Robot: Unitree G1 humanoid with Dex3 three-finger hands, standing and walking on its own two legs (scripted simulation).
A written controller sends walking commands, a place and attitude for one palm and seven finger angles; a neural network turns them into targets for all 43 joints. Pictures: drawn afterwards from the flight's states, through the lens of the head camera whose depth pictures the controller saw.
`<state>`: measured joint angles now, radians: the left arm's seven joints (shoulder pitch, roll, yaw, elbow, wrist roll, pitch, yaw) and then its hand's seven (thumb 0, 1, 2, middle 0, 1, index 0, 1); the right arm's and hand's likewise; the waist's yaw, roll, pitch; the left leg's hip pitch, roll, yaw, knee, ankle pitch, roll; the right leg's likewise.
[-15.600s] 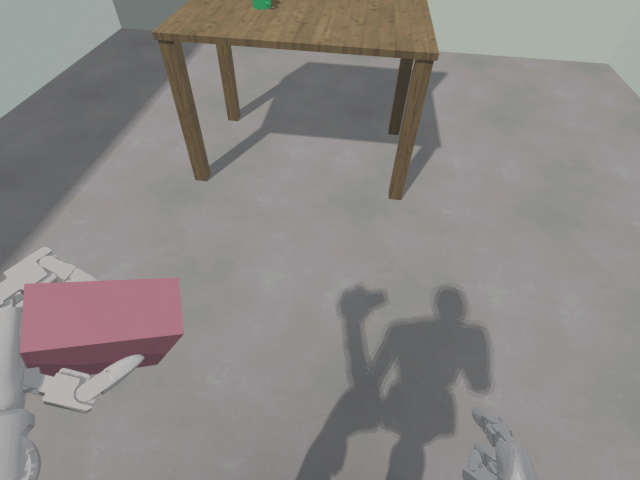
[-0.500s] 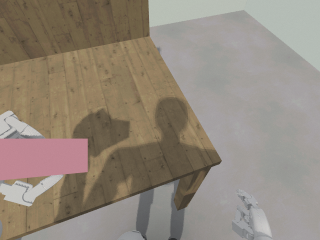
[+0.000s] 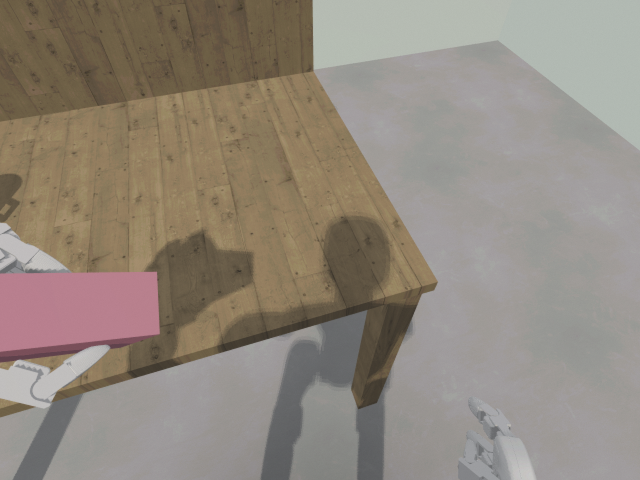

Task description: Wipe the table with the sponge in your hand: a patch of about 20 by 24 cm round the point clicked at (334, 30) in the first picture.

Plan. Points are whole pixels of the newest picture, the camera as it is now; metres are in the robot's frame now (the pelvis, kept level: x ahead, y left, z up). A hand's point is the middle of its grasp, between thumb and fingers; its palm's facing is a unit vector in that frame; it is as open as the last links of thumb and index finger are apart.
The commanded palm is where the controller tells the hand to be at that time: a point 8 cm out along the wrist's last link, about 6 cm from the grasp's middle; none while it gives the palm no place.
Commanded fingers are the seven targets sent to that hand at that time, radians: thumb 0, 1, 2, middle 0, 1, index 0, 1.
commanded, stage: come to a stop and stand still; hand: left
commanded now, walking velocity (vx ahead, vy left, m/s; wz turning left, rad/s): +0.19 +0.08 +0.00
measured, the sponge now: (90, 317) +0.22 +0.22 +0.16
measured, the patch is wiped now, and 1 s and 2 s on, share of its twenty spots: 0.00 0.00 0.00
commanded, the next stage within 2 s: look again from close up in 1.52 s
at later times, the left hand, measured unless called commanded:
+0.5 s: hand (14, 360) +0.17 +0.25 +0.19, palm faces +0.35 -0.80 -0.49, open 9.4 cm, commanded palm +0.11 +0.29 +0.19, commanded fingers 0.00 0.10 1.30 -1.20 -1.60 -1.20 -1.60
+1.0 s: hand out of the picture +0.11 +0.25 +0.21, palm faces +0.38 -0.78 -0.50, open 9.4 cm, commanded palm +0.04 +0.30 +0.19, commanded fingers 0.00 0.10 1.30 -1.20 -1.60 -1.20 -1.60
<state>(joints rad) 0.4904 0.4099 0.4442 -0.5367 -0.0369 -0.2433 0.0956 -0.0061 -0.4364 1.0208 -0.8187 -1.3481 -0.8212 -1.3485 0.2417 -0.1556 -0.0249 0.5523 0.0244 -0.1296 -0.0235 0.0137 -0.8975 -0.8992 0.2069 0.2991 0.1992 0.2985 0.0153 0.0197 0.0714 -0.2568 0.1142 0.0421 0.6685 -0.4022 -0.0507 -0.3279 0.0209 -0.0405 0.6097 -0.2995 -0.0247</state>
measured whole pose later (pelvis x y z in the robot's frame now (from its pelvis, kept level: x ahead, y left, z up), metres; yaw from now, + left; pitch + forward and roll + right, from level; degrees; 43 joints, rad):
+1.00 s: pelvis -0.12 +0.01 +0.00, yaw +1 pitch -4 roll -1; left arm 0.41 0.42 0.42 -0.52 -0.04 -0.21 0.12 -0.01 -0.44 1.02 -0.82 -1.35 -0.82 -1.35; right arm 0.21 -0.19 -0.03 0.54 0.04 -0.09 0.00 0.01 -0.90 -0.90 0.20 0.30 0.20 0.30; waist -0.06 0.07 0.11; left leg -0.29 0.05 -0.06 0.78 -0.37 0.00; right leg -0.29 0.06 -0.10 0.61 -0.23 -0.08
